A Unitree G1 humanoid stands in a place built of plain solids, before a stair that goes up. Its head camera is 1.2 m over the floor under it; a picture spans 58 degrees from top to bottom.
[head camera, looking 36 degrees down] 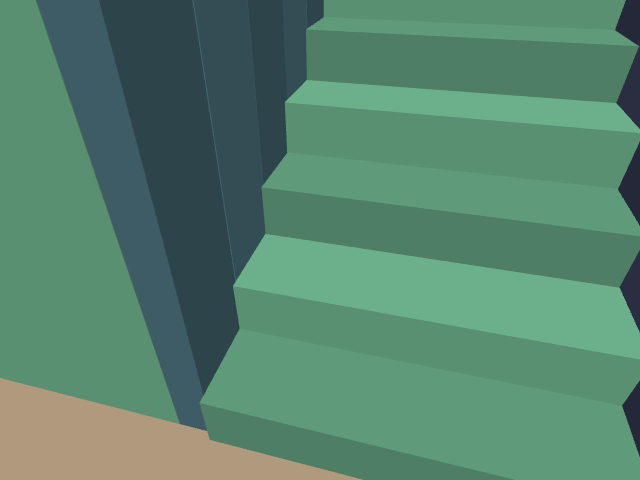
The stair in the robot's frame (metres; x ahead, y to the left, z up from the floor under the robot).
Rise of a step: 0.18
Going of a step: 0.27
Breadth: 1.08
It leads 14 degrees to the right of straight ahead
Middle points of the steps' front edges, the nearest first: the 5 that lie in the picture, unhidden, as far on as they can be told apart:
0.54 -0.20 0.18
0.80 -0.27 0.36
1.06 -0.34 0.54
1.32 -0.40 0.72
1.58 -0.47 0.90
